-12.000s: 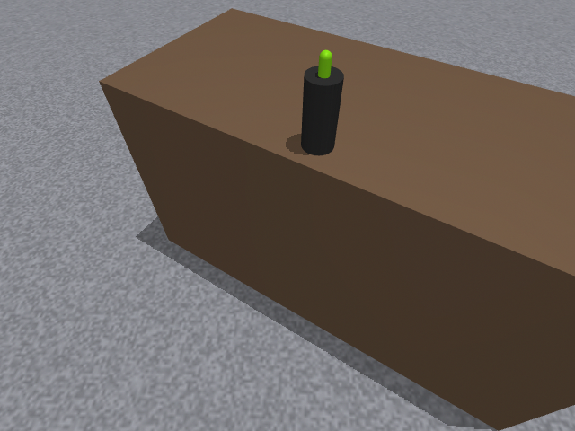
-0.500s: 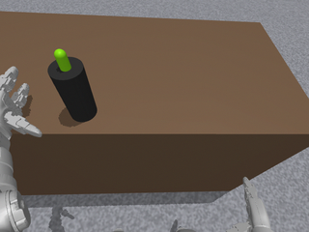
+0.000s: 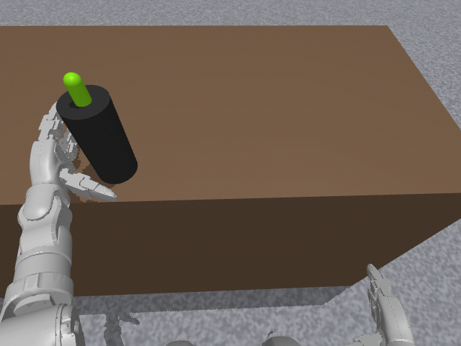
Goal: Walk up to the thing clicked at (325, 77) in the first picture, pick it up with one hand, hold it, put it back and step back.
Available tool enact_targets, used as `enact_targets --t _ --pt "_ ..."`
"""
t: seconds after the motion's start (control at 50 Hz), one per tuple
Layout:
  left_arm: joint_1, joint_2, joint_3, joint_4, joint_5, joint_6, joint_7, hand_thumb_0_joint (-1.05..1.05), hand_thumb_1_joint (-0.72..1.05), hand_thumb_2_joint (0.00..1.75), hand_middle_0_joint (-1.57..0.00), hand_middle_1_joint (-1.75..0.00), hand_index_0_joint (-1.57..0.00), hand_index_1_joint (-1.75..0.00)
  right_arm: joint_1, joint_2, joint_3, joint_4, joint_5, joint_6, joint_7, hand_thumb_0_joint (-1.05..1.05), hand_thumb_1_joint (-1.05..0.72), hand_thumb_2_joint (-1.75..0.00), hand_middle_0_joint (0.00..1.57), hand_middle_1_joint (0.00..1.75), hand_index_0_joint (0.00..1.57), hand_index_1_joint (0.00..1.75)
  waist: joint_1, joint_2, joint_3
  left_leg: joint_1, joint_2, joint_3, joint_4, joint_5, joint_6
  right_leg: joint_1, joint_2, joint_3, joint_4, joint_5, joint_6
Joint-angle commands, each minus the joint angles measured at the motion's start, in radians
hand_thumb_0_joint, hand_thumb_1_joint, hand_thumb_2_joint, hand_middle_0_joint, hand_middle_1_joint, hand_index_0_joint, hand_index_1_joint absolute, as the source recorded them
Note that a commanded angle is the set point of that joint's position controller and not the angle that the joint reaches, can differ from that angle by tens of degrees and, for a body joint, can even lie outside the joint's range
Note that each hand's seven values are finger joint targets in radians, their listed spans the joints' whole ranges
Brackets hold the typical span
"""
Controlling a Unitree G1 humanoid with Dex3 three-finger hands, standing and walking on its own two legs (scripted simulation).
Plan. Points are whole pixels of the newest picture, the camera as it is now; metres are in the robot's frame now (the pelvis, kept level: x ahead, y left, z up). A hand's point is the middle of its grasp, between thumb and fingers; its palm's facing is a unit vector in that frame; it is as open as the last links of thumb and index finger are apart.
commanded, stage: close in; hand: left
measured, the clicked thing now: (98, 130) +0.44 +0.21 +0.12
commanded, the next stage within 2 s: close in 0.02 s
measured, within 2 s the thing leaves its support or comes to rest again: leaves its support in 1.44 s
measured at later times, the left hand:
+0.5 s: hand (105, 143) +0.44 +0.21 +0.09, palm faces +0.18 -0.98 +0.00, open 15.6 cm
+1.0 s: hand (105, 145) +0.44 +0.22 +0.08, palm faces +0.17 -0.99 -0.01, open 10.4 cm
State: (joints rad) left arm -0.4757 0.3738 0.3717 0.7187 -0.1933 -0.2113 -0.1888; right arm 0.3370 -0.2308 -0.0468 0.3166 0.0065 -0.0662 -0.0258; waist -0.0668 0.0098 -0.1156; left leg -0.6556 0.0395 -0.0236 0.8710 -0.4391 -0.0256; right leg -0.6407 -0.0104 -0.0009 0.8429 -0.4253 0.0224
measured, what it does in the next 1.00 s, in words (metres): stands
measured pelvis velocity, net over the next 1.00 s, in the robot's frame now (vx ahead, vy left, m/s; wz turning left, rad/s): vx -0.01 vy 0.01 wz -0.01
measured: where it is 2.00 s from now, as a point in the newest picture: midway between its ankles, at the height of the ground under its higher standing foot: outside the picture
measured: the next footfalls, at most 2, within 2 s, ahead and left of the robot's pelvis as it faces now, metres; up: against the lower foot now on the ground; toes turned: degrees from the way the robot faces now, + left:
none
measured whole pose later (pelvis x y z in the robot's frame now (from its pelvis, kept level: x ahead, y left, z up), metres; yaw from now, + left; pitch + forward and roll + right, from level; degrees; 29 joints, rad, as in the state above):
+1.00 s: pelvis -0.01 +0.01 -0.01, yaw -1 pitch +15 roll -2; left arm -0.62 0.36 0.32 0.81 -0.13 -0.22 -0.05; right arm 0.38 -0.22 -0.04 0.22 -0.01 -0.02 -0.01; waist -0.09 0.00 -0.12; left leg -0.74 0.04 -0.01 0.93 -0.45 -0.01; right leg -0.72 -0.01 0.01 0.88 -0.42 0.04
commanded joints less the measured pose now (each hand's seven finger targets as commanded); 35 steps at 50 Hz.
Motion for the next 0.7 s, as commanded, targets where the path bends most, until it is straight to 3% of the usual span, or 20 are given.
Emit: enact_targets --t 0.0,0.02,0.06,0.1,0.14,0.2,0.24,0.26,0.28,0.3,0.32,0.36,0.4,0.42,0.46,0.5,0.56,0.62,0.64,0.68 --pt "-0.427 0.224 0.017 -0.270 -0.011 -0.066 0.021 0.00 -0.58 0.00 -0.07 -0.02 -0.08 0.00 0.048 -0.147 -0.086 -0.169 0.003 -0.043 -0.007 0.00 0.53 -0.05 0.05 0.05 0.05 0.05 -0.025 0.059 -0.374 0.275 -0.019 0.019 -0.063 0.429 0.035 0.115 0.015 -0.023 -0.077 0.403 -0.018" --pt "-0.417 0.229 0.019 -0.241 -0.005 -0.059 0.027 0.00 -0.58 0.00 -0.06 -0.01 -0.08 0.00 0.046 -0.166 -0.106 -0.170 0.004 -0.043 -0.010 0.00 0.53 -0.05 0.05 0.05 0.05 0.05 -0.028 0.042 -0.359 0.264 -0.021 0.019 -0.060 0.426 0.038 0.111 0.013 -0.020 -0.077 0.409 -0.015" --pt "-0.456 0.209 -0.002 -0.276 0.002 -0.066 0.039 0.00 -0.59 0.00 -0.07 -0.02 -0.08 -0.01 0.024 -0.103 -0.053 -0.155 0.000 -0.037 -0.002 0.00 0.53 -0.05 0.05 0.05 0.05 0.05 -0.006 0.072 -0.342 0.226 -0.028 0.027 -0.060 0.398 0.038 0.125 0.007 -0.013 -0.077 0.403 -0.015" --pt "-0.434 0.206 0.008 -0.238 0.007 -0.060 0.053 0.00 -0.60 0.00 -0.06 -0.01 -0.08 -0.01 0.003 -0.149 -0.101 -0.180 -0.002 -0.035 -0.008 0.00 0.53 -0.05 0.05 0.05 0.05 0.05 -0.013 0.052 -0.357 0.246 -0.020 0.016 -0.063 0.406 0.035 0.109 0.011 -0.019 -0.072 0.385 -0.019" --pt "-0.441 0.184 -0.007 -0.240 0.010 -0.062 0.064 0.00 -0.59 0.01 -0.18 -0.08 -0.18 -0.08 0.003 -0.109 -0.057 -0.211 -0.005 -0.034 0.000 0.00 0.52 -0.05 0.05 0.05 0.05 0.05 -0.005 0.062 -0.374 0.242 -0.024 0.021 -0.056 0.408 0.034 0.139 0.009 -0.017 -0.073 0.398 -0.018" --pt "-0.481 0.276 0.050 -0.223 0.030 -0.064 0.100 0.00 -0.60 0.06 -0.33 -0.18 -0.34 -0.18 -0.020 -0.141 -0.083 -0.264 -0.002 -0.021 -0.008 0.00 0.52 -0.05 0.05 0.05 0.05 0.05 -0.004 0.019 -0.366 0.180 -0.032 0.030 -0.068 0.334 0.041 0.177 0.007 -0.004 -0.085 0.368 -0.013" --pt "-0.497 0.228 0.023 -0.182 0.034 -0.063 0.106 0.00 -0.59 0.07 -0.38 -0.23 -0.39 -0.22 0.016 -0.149 -0.099 -0.254 -0.010 -0.015 -0.008 0.00 0.53 -0.04 0.05 0.05 0.05 0.05 -0.027 0.018 -0.352 0.191 -0.025 0.023 -0.077 0.329 0.038 0.153 0.013 -0.010 -0.084 0.349 -0.017" --pt "-0.499 0.181 -0.003 -0.150 0.033 -0.061 0.103 0.00 -0.57 0.08 -0.39 -0.23 -0.40 -0.22 -0.002 -0.113 -0.069 -0.255 -0.008 -0.021 -0.003 0.00 0.53 -0.04 0.05 0.05 0.05 0.05 -0.018 0.029 -0.311 0.182 -0.025 0.022 -0.080 0.310 0.034 0.124 0.013 -0.011 -0.082 0.319 -0.020" --pt "-0.529 0.211 0.007 -0.139 0.036 -0.067 0.102 0.00 -0.57 0.10 -0.42 -0.26 -0.43 -0.25 0.006 -0.139 -0.094 -0.263 -0.008 -0.022 -0.006 0.00 0.52 -0.04 0.05 0.05 0.05 0.05 -0.035 0.029 -0.310 0.187 -0.022 0.021 -0.079 0.303 0.035 0.101 0.016 -0.012 -0.084 0.310 -0.021" --pt "-0.527 0.226 0.005 -0.129 0.043 -0.068 0.103 0.00 -0.55 0.11 -0.44 -0.27 -0.45 -0.26 0.030 -0.110 -0.069 -0.235 -0.007 -0.015 -0.004 0.00 0.52 -0.04 0.05 0.05 0.05 0.05 -0.028 0.040 -0.310 0.176 -0.028 0.027 -0.078 0.286 0.038 0.102 0.014 -0.008 -0.089 0.304 -0.020" --pt "-0.540 0.239 0.015 -0.108 0.047 -0.069 0.103 0.00 -0.55 0.11 -0.46 -0.28 -0.47 -0.27 0.019 -0.135 -0.087 -0.271 -0.006 -0.018 -0.004 0.00 0.52 -0.04 0.05 0.05 0.05 0.05 -0.039 0.021 -0.328 0.180 -0.026 0.025 -0.081 0.278 0.039 0.104 0.015 -0.008 -0.088 0.298 -0.020" --pt "-0.575 0.223 0.001 -0.103 0.043 -0.075 0.100 0.00 -0.55 0.12 -0.49 -0.31 -0.50 -0.29 0.036 -0.097 -0.054 -0.262 -0.010 -0.019 0.002 0.00 0.53 -0.04 0.05 0.05 0.05 0.05 -0.034 0.055 -0.341 0.173 -0.029 0.031 -0.074 0.279 0.037 0.115 0.014 -0.006 -0.085 0.304 -0.022" --pt "-0.587 0.254 0.014 -0.071 0.047 -0.071 0.102 0.00 -0.53 0.16 -0.52 -0.35 -0.54 -0.34 0.020 -0.143 -0.101 -0.256 -0.007 -0.023 -0.003 0.00 0.53 -0.04 0.05 0.05 0.05 0.05 -0.040 0.054 -0.328 0.169 -0.028 0.028 -0.077 0.259 0.036 0.092 0.016 -0.006 -0.084 0.286 -0.023" --pt "-0.591 0.252 0.017 -0.051 0.052 -0.074 0.105 0.00 -0.48 0.18 -0.55 -0.36 -0.56 -0.35 0.036 -0.132 -0.083 -0.276 -0.012 -0.022 0.000 0.00 0.53 -0.04 0.05 0.05 0.05 0.05 -0.050 0.032 -0.333 0.154 -0.026 0.026 -0.074 0.254 0.039 0.095 0.016 -0.006 -0.085 0.285 -0.021" --pt "-0.589 0.298 0.055 -0.041 0.052 -0.080 0.108 0.00 -0.47 0.22 -0.59 -0.42 -0.61 -0.41 0.012 -0.131 -0.084 -0.264 -0.010 -0.025 0.003 0.00 0.53 -0.04 0.05 0.05 0.05 0.05 -0.026 0.060 -0.334 0.148 -0.027 0.027 -0.078 0.235 0.034 0.092 0.017 -0.006 -0.081 0.255 -0.026" --pt "-0.610 0.259 0.027 -0.021 0.049 -0.091 0.097 0.00 -0.42 0.28 -0.64 -0.47 -0.66 -0.46 0.007 -0.126 -0.074 -0.278 -0.012 -0.030 0.005 0.00 0.53 -0.04 0.05 0.05 0.05 0.05 -0.040 0.063 -0.335 0.165 -0.018 0.015 -0.079 0.234 0.028 0.058 0.024 -0.016 -0.073 0.241 -0.031" --pt "-0.659 0.285 0.030 -0.020 0.055 -0.100 0.098 0.00 -0.34 0.36 -0.74 -0.56 -0.75 -0.55 0.006 -0.118 -0.064 -0.266 -0.012 -0.027 0.002 0.00 0.52 -0.04 0.05 0.05 0.05 0.05 -0.047 0.051 -0.355 0.131 -0.024 0.023 -0.061 0.222 0.036 0.057 0.021 -0.008 -0.068 0.247 -0.026" --pt "-0.696 0.269 0.008 -0.035 0.051 -0.105 0.100 0.00 -0.28 0.44 -0.82 -0.64 -0.83 -0.63 0.003 -0.144 -0.089 -0.266 -0.015 -0.030 -0.005 0.00 0.52 -0.04 0.05 0.05 0.05 0.05 -0.058 0.060 -0.393 0.145 -0.026 0.026 -0.059 0.210 0.037 0.066 0.019 -0.002 -0.069 0.249 -0.022" --pt "-0.685 0.261 0.003 -0.028 0.050 -0.102 0.100 0.00 -0.24 0.46 -0.84 -0.67 -0.86 -0.66 -0.003 -0.133 -0.075 -0.287 -0.013 -0.033 -0.006 0.00 0.53 -0.04 0.05 0.05 0.05 0.05 -0.057 0.044 -0.408 0.149 -0.025 0.025 -0.057 0.223 0.038 0.074 0.020 -0.004 -0.067 0.259 -0.022" --pt "-0.649 0.230 -0.011 0.006 0.054 -0.093 0.105 0.00 -0.20 0.53 -0.92 -0.75 -0.93 -0.74 0.036 -0.149 -0.089 -0.275 -0.014 -0.030 -0.008 0.00 0.53 -0.04 0.05 0.05 0.05 0.05 -0.067 0.037 -0.396 0.162 -0.022 0.021 -0.060 0.231 0.036 0.050 0.025 -0.011 -0.064 0.260 -0.024"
